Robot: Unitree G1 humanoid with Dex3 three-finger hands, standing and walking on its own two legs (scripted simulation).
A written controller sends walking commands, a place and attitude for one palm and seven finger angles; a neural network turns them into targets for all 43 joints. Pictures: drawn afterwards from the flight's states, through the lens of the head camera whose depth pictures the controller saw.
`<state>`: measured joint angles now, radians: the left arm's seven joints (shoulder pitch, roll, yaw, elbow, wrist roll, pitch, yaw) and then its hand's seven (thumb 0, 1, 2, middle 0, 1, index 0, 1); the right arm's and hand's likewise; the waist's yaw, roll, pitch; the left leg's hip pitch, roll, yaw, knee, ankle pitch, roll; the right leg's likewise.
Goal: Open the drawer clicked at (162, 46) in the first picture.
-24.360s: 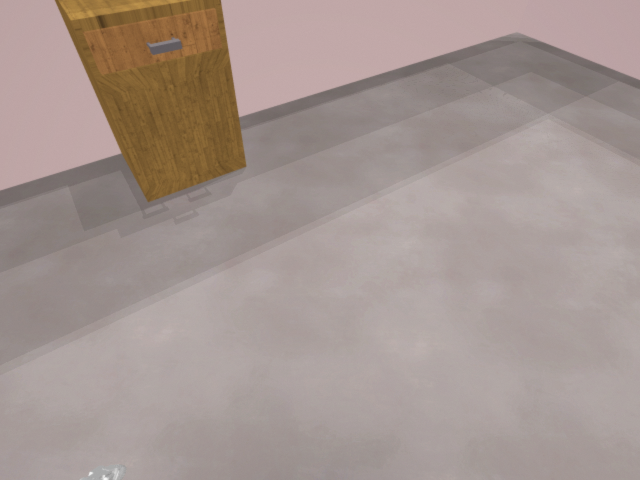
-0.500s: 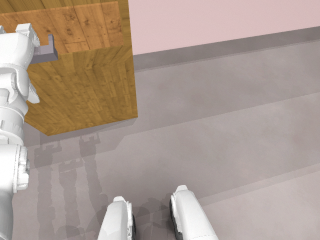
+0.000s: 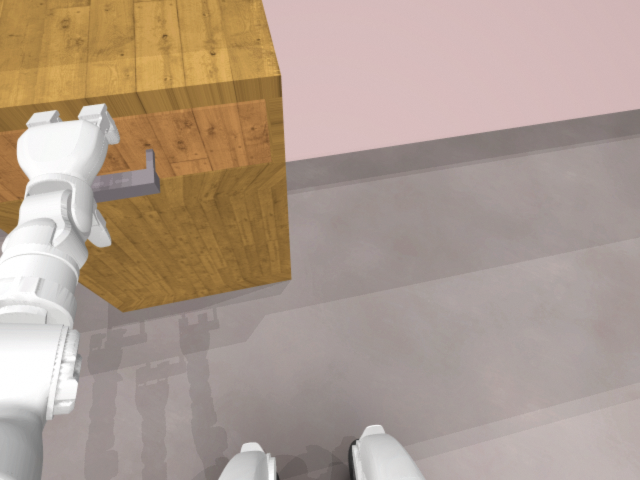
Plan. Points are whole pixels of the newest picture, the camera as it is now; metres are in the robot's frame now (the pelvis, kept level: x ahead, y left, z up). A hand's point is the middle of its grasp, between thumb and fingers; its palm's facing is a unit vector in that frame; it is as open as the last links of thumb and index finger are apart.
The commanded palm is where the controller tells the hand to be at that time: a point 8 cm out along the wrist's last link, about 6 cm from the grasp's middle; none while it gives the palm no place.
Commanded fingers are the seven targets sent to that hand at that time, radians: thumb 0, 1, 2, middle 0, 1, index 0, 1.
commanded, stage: lift the fingers back up to retry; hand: left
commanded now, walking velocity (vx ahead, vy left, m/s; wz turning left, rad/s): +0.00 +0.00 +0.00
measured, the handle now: (118, 173) +0.55 +0.27 -0.04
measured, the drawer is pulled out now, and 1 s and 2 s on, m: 0.00 0.00 0.00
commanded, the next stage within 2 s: re-aim the fingers above the handle in 0.16 s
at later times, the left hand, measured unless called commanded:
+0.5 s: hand (81, 188) +0.48 +0.28 +0.02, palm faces -0.05 +0.00 -1.00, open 13.8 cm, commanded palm +0.47 +0.26 +0.07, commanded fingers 0.00 -0.50 0.30 -0.30 -1.20 -0.30 -1.20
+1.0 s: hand (84, 185) +0.49 +0.28 +0.01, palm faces -0.08 -0.01 -1.00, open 13.8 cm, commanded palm +0.48 +0.27 +0.07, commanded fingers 0.00 -0.50 0.30 -0.30 -1.20 -0.30 -1.20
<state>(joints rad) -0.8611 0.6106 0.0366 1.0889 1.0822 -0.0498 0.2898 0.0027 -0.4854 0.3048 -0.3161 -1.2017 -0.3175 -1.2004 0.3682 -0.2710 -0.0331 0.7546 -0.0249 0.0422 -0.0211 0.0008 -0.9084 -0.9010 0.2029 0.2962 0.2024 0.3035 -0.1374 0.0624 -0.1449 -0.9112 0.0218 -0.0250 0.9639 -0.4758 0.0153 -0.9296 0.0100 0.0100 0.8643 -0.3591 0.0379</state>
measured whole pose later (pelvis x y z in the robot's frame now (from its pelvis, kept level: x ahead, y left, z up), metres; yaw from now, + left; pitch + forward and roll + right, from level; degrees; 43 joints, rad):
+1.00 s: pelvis -0.01 +0.00 +0.00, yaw +0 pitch +24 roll -3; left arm -0.89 0.63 0.05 1.16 1.11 -0.07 0.33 0.00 -0.49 0.30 -0.32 -1.20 -0.32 -1.20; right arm 0.36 -0.27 -0.04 0.77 -0.03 0.04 -0.02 0.00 -0.91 -0.90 0.20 0.30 0.20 0.30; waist -0.15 0.05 -0.14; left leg -0.93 0.02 -0.02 0.98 -0.47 0.02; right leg -0.95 0.00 0.02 0.88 -0.36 0.04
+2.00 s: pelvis +0.01 +0.00 +0.00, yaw +0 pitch +24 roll -2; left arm -0.83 0.57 0.04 1.10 1.11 -0.05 0.35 0.00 -0.49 0.30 -0.32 -1.20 -0.32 -1.20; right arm 0.34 -0.27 -0.05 0.76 -0.03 0.06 -0.01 0.00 -0.91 -0.90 0.20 0.30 0.20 0.30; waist -0.12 0.05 -0.15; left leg -0.87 0.02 -0.02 0.94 -0.48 0.01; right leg -0.90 0.01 0.01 0.85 -0.37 0.03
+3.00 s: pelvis -0.01 +0.00 -0.02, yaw +0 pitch +26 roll -3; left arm -0.87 0.60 0.05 1.17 1.13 -0.06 0.38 0.00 -0.49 0.30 -0.32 -1.20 -0.32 -1.20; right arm 0.33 -0.26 -0.03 0.78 -0.05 0.03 0.00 0.00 -0.91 -0.90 0.20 0.30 0.20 0.30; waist -0.15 0.05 -0.16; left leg -1.02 0.01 -0.03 1.07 -0.51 0.02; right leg -1.04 0.01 0.01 0.97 -0.39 0.04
